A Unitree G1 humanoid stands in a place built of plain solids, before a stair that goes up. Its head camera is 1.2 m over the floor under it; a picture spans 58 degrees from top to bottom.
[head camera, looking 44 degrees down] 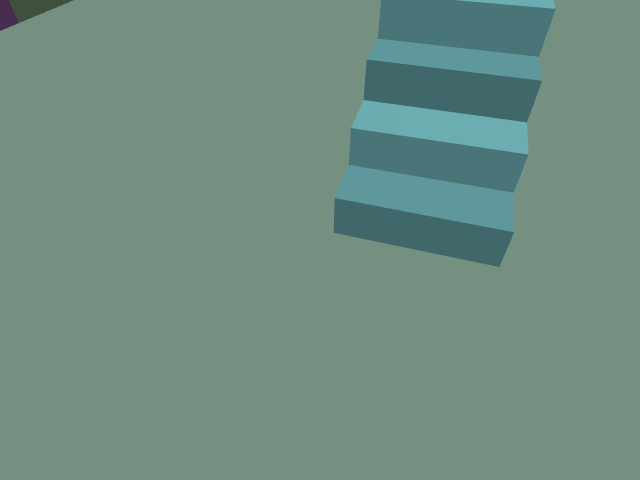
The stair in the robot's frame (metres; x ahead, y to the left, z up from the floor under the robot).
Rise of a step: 0.18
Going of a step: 0.22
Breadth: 0.65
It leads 17 degrees to the right of straight ahead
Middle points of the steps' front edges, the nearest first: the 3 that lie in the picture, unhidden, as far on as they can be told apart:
1.19 -0.36 0.18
1.40 -0.43 0.36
1.61 -0.49 0.53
